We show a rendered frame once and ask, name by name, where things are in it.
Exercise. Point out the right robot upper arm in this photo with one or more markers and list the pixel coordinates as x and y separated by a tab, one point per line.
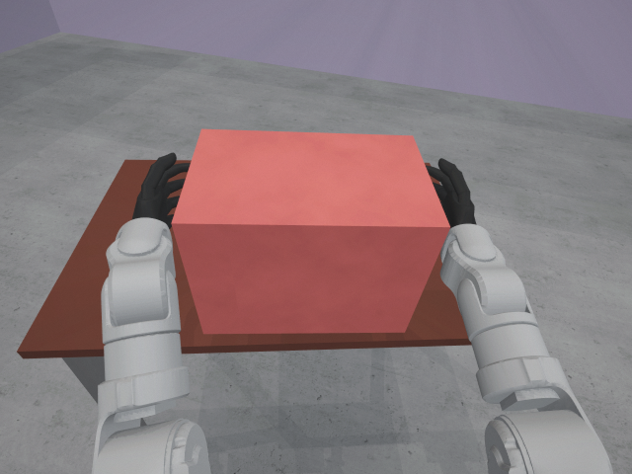
546	442

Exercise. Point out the left robot upper arm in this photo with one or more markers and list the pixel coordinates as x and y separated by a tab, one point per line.
172	447

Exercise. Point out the right robot hand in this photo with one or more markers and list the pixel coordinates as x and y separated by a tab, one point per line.
453	192

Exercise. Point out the robot right forearm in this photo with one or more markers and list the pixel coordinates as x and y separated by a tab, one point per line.
515	368

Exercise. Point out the table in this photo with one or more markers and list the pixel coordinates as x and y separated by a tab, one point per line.
69	324

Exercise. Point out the left robot hand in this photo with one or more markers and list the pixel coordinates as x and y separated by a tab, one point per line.
152	201

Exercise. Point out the carton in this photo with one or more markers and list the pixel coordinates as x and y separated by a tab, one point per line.
286	232

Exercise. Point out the robot left forearm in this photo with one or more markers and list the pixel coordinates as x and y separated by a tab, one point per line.
144	373

